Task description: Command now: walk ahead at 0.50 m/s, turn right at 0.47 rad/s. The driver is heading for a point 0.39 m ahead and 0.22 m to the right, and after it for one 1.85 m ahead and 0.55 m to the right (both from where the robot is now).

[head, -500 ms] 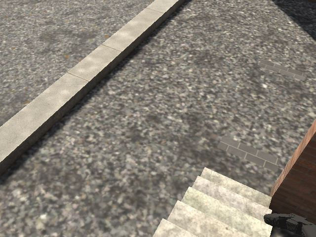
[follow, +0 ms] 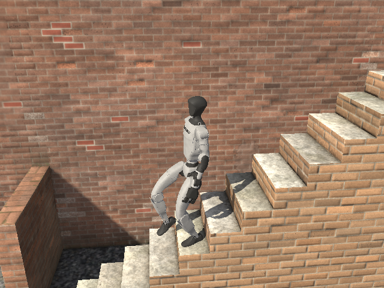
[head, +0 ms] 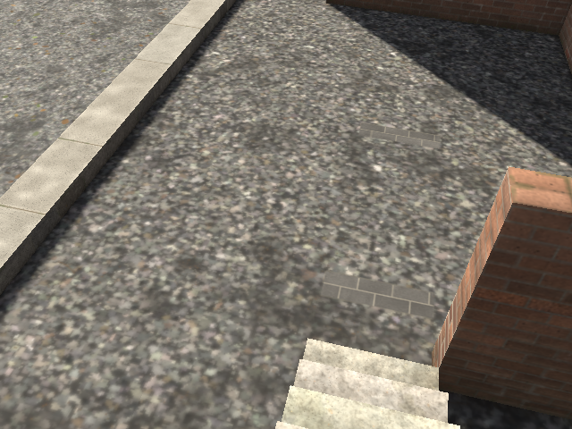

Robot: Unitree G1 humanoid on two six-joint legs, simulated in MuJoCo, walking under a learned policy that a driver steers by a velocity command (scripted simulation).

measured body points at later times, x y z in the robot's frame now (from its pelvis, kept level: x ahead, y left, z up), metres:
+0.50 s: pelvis +0.18 -0.09 -0.15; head +0.18 -0.11 +0.30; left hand +0.41 +0.10 -0.26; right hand -0.03 -0.25 -0.29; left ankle +0.04 +0.06 -0.61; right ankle +0.19 -0.14 -0.89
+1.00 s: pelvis +0.34 -0.16 -0.31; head +0.31 -0.14 +0.14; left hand +0.50 +0.01 -0.44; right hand +0.24 -0.39 -0.45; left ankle +0.47 -0.15 -1.05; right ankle +0.19 -0.14 -0.88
